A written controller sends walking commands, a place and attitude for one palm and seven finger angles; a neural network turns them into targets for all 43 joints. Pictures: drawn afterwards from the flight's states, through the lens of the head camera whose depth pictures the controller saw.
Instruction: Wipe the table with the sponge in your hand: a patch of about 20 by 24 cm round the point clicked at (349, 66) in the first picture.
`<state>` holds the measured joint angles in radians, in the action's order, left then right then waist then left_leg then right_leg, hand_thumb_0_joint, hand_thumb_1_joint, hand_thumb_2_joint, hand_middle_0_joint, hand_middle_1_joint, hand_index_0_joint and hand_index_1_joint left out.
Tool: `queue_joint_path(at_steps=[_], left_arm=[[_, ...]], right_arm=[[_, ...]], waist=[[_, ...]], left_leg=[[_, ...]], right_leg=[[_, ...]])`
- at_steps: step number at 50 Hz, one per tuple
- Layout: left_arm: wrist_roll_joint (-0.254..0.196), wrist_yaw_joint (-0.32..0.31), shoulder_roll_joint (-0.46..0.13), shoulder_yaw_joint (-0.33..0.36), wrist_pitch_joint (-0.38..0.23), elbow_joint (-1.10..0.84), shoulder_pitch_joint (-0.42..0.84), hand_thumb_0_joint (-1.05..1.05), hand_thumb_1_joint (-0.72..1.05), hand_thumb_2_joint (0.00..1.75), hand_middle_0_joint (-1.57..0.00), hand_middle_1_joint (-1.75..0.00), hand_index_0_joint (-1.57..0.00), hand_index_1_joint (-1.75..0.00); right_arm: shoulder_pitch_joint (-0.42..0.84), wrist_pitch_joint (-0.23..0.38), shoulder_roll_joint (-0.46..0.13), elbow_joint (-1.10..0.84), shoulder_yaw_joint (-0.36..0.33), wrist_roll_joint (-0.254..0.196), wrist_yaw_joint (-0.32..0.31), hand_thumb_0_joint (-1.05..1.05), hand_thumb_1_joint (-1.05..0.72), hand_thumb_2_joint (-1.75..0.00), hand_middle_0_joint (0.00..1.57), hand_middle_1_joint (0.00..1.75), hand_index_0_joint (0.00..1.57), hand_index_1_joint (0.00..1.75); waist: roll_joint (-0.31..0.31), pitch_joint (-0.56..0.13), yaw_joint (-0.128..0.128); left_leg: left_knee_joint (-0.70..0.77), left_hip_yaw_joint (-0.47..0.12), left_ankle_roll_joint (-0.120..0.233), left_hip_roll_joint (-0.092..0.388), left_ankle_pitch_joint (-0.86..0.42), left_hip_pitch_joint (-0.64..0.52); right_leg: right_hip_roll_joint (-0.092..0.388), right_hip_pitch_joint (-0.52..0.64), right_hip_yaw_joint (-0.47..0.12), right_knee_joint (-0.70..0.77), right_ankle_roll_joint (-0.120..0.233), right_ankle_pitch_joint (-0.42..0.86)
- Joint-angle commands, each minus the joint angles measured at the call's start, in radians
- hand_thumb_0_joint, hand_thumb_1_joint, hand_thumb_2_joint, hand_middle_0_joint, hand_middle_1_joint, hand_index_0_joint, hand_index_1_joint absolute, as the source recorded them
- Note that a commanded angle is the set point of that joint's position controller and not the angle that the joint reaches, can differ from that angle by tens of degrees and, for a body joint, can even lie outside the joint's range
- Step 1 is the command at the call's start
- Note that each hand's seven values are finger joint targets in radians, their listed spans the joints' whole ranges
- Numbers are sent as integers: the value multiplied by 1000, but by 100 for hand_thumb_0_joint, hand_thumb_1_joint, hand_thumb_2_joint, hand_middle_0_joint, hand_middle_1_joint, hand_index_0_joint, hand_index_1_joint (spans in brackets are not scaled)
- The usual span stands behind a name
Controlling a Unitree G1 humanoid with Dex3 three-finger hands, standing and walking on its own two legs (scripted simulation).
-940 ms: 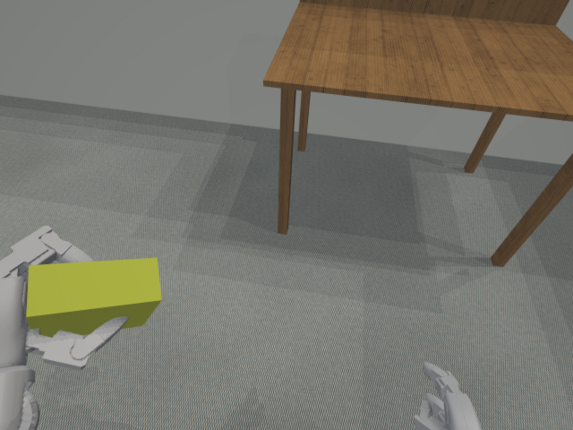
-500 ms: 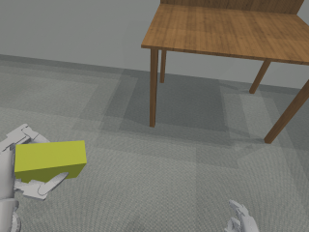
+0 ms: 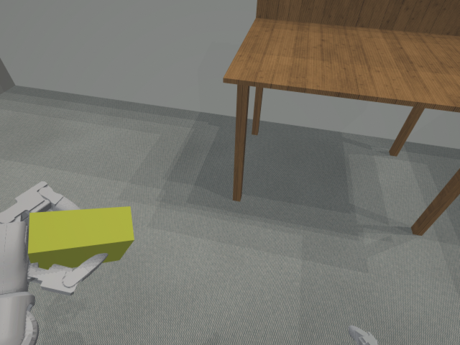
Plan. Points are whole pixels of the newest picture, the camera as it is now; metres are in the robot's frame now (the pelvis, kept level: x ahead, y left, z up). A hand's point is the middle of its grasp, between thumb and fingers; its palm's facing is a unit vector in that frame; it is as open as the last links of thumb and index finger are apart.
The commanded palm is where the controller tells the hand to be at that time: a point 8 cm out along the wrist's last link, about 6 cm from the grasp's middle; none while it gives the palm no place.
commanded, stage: walk to a spot facing it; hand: left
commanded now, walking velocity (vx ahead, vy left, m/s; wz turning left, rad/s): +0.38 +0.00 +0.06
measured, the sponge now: (95, 238) +0.22 +0.20 +0.15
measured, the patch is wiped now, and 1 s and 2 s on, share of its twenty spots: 0.00 0.00 0.00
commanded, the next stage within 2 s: turn to face it in 0.84 s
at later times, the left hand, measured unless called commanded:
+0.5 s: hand (118, 154) +0.36 +0.21 +0.17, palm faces +0.35 -0.79 -0.50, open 9.1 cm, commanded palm +0.31 +0.25 +0.19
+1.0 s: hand (126, 116) +0.47 +0.23 +0.18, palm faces +0.51 -0.74 -0.44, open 9.1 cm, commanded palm +0.42 +0.27 +0.19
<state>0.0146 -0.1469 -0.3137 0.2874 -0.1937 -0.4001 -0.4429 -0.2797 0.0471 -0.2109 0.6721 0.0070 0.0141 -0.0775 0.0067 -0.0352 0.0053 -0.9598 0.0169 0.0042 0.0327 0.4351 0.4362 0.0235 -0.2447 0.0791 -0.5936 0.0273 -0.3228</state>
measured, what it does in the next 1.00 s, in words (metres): walks ahead: left foot, then right foot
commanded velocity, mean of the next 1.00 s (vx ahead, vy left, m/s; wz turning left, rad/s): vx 0.27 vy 0.00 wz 0.17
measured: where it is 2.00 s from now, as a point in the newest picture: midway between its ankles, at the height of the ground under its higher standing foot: outside the picture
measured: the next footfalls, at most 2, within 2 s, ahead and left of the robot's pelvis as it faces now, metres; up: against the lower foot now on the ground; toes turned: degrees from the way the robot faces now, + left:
left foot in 0.14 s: +0.12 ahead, +0.15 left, +0.00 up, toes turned +9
right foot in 0.52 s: +0.26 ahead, -0.13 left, +0.00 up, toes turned -12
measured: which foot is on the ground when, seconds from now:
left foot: up 0.00-0.12, down 0.14-0.52, up 0.54-0.98, down 1.00-1.00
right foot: down 0.00-0.16, up 0.18-0.50, down 0.52-1.00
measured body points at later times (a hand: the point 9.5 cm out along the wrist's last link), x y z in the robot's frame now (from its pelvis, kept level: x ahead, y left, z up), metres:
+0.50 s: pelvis +0.14 -0.02 +0.00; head +0.16 -0.03 +0.45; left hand +0.34 +0.25 +0.20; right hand +0.29 -0.22 -0.10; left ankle +0.08 +0.14 -0.73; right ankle +0.21 -0.13 -0.72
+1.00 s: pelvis +0.29 -0.03 -0.01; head +0.32 -0.02 +0.44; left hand +0.44 +0.27 +0.20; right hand +0.48 -0.27 -0.09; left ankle +0.36 +0.09 -0.73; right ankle +0.22 -0.13 -0.72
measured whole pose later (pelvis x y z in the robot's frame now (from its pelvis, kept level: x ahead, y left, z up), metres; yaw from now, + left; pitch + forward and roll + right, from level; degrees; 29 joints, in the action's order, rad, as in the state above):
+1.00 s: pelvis +0.29 -0.03 -0.01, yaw +6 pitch -1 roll +2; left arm -0.02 -0.18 -0.39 0.41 -0.23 -0.61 -0.52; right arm -0.21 0.03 -0.24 0.55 -0.05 0.01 -0.08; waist -0.05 0.08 0.00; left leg -0.58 0.21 0.03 0.05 0.13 0.39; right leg 0.16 -0.21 0.25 -0.80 -0.01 -0.48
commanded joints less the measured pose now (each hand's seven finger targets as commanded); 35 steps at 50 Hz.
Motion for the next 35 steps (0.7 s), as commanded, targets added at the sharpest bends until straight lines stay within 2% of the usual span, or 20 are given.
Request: queue_joint_path(at_steps=[1, 3, 5, 6, 7, 8, 9, 10, 12, 16, 21, 24, 25, 26, 27, 28, 29, 30, 32, 35], left_arm=[[-9, -29, -243, 158, -86, -266, 134, 0, 10, 130, -120, -160, -120, -160], [-18, -37, -246, 172, -90, -316, 134, 0, 10, 130, -120, -160, -120, -160], [-28, -45, -234, 175, -90, -342, 108, 0, 10, 130, -120, -160, -120, -160], [-32, -46, -221, 169, -95, -375, 103, 0, 10, 130, -120, -160, -120, -160], [-38, -49, -209, 172, -101, -397, 83, 0, 10, 130, -120, -160, -120, -160], [-38, -51, -179, 134, -108, -403, 55, 0, 10, 130, -120, -160, -120, -160], [-25, -52, -224, 158, -114, -394, 88, 0, 10, 130, -120, -160, -120, -160], [-24, -45, -245, 181, -102, -340, 88, 0, 10, 130, -120, -160, -120, -160], [-26, -35, -199, 150, -85, -347, 92, 0, 10, 130, -120, -160, -120, -160], [-31, -24, -172, 142, -70, -335, 11, 0, 10, 130, -120, -160, -120, -160], [-36, -15, -197, 168, -62, -282, 39, 0, 10, 130, -120, -160, -120, -160], [-35, -14, -223, 188, -47, -260, 51, 0, 10, 130, -120, -160, -120, -160], [-29, -15, -230, 188, -40, -270, 63, 0, 10, 130, -120, -160, -120, -160], [-20, -21, -282, 222, -37, -284, 71, 0, 10, 130, -120, -160, -120, -160], [-33, -28, -309, 260, -38, -297, 73, 0, 10, 130, -120, -160, -120, -160], [-33, -24, -273, 240, -46, -279, 90, 0, 10, 130, -120, -160, -120, -160], [-42, -17, -280, 240, -58, -276, 39, 0, 10, 130, -120, -160, -120, -160], [-38, -15, -286, 253, -69, -304, -6, 0, 10, 130, -120, -160, -120, -160], [-31, -17, -272, 254, -89, -337, -35, 0, 10, 130, -120, -160, -120, -160], [-34, -21, -270, 257, -98, -357, -25, 0, 10, 130, -120, -160, -120, -160]], right_arm=[[170, 49, -82, -184, -20, 3, -3, 0, -90, -90, 20, 30, 20, 30], [183, 54, -77, -201, -24, 3, -8, 0, -90, -90, 20, 30, 20, 30], [155, 65, -76, -207, -30, 3, -16, 0, -90, -90, 20, 30, 20, 30], [132, 73, -92, -212, -43, -2, -23, 0, -90, -90, 20, 30, 20, 30], [125, 73, -120, -217, -55, -3, -25, 0, -90, -90, 20, 30, 20, 30], [123, 72, -128, -224, -58, -7, -18, 0, -90, -90, 20, 30, 20, 30], [135, 77, -103, -220, -45, -8, -7, 0, -90, -90, 20, 30, 20, 30], [144, 82, -97, -197, -39, 1, -6, 0, -90, -90, 20, 30, 20, 30], [127, 85, -103, -183, -55, -14, 4, 0, -90, -90, 20, 30, 20, 30], [119, 93, -99, -189, -52, -16, 7, 0, -90, -90, 20, 30, 20, 30], [138, 90, -91, -201, -44, -5, 0, 0, -90, -90, 20, 30, 20, 30], [154, 75, -80, -197, -44, -12, -7, 0, -90, -90, 20, 30, 20, 30], [146, 71, -66, -194, -45, -19, -2, 0, -90, -90, 20, 30, 20, 30], [163, 63, -40, -211, -43, -20, 0, 0, -90, -90, 20, 30, 20, 30], [196, 67, -62, -222, -38, -15, 5, 0, -90, -90, 20, 30, 20, 30], [197, 68, -66, -212, -40, -9, 12, 0, -90, -90, 20, 30, 20, 30], [174, 65, -77, -191, -51, -17, 20, 0, -90, -90, 20, 30, 20, 30], [187, 52, -82, -183, -48, -15, 26, 0, -90, -90, 20, 30, 20, 30], [199, 25, -74, -174, -43, -14, 27, 0, -90, -90, 20, 30, 20, 30], [192, 12, -85, -190, -56, -11, 22, 0, -90, -90, 20, 30, 20, 30]], waist=[[-136, 58, -5], [-142, 13, -10], [-43, -37, -5], [38, -74, 6], [242, -117, 18], [399, -115, 22], [300, -77, 22], [257, -37, 25], [172, 3, 22], [193, -15, 2], [221, 17, 5], [105, -69, -22], [-29, -114, -28], [-311, -142, -29], [-317, -142, -39], [-178, -114, -21], [-169, -92, -20], [-101, -67, -18], [-69, -58, -8], [-71, -24, 3]], left_leg=[[131, 40, 5, 74, -49, 42], [294, 107, 5, 40, -96, -69], [449, 170, 2, -7, -184, -222], [514, 135, 17, 13, -192, -346], [582, -89, 79, 151, -138, -495], [636, -416, 170, 375, -256, -592], [690, -491, 226, 422, -202, -512], [707, -488, 239, 438, -139, -437], [679, -331, 228, 389, -206, -413], [673, -66, 162, 300, -318, -362], [663, 38, 127, 286, -315, -268], [357, 116, 94, 220, -333, -199], [123, 150, 71, 158, -267, -106], [-192, 162, 28, 25, 51, 156], [-363, 27, 13, -1, 145, 271], [-403, -40, 11, 40, 73, 265], [-444, -49, -2, 64, 25, 284], [-468, -52, -17, 78, -30, 303], [-455, -30, -33, 88, -91, 303], [-306, -3, -41, 104, -152, 272]], right_leg=[[264, -41, -244, 328, 156, -109], [228, -2, -166, 276, 135, -64], [165, 9, -114, 166, 95, -4], [127, -26, -90, 1, 66, 95], [52, -180, -37, -224, 14, 52], [-16, -374, 11, -457, -29, -266], [-3, -417, -57, -594, -18, -277], [55, -454, -91, -636, -26, -235], [84, -492, -77, -621, -41, -163], [77, -376, 20, -399, -56, -47], [32, -162, 118, -114, -58, 21], [-13, 127, 155, 66, -45, 85], [73, 233, 24, 128, -3, 59], [325, 362, -421, 221, 107, 136], [442, 363, -603, 297, 159, 186], [441, 301, -556, 308, 152, 76], [440, 279, -543, 308, 163, 28], [416, 247, -445, 291, 155, 88], [371, 212, -229, 272, 126, 248], [344, 146, -72, 283, 104, 355]])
